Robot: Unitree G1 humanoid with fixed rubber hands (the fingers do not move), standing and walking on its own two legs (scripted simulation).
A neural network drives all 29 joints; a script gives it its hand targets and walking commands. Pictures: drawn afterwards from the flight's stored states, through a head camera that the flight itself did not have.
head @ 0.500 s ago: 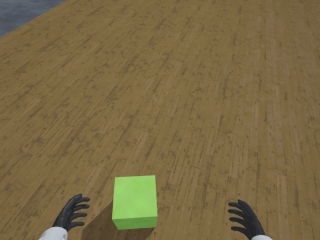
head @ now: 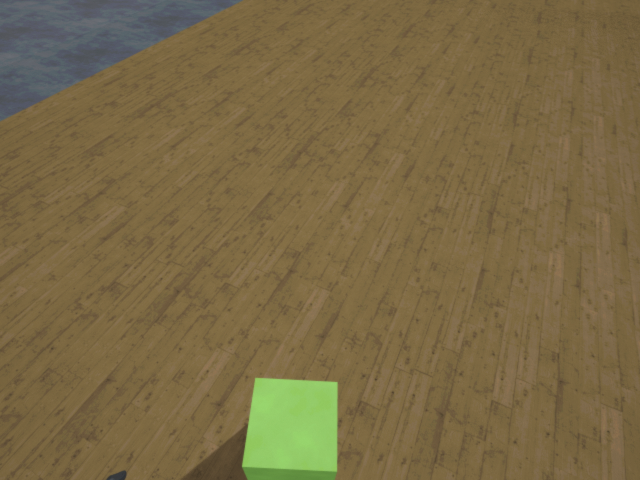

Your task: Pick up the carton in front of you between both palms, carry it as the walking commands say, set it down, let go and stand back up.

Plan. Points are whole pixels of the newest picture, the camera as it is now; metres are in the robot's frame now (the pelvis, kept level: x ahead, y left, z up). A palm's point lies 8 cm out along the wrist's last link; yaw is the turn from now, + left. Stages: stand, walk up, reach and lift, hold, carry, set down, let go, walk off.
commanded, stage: stand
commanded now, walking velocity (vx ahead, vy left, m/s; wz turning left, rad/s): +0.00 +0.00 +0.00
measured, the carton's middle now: (293, 437) +0.35 +0.06 -0.63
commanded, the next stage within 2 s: none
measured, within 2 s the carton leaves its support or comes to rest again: neither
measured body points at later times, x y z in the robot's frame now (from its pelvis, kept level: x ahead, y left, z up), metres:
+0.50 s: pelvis +0.00 +0.00 -0.01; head +0.00 +0.01 +0.44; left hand +0.01 +0.27 -0.14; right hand +0.07 -0.26 -0.14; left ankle +0.00 +0.12 -0.72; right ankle -0.12 -0.11 -0.72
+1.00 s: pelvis -0.01 +0.00 +0.00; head -0.01 +0.01 +0.45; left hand -0.07 +0.24 -0.15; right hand +0.02 -0.25 -0.14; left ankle +0.00 +0.12 -0.72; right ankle -0.12 -0.11 -0.72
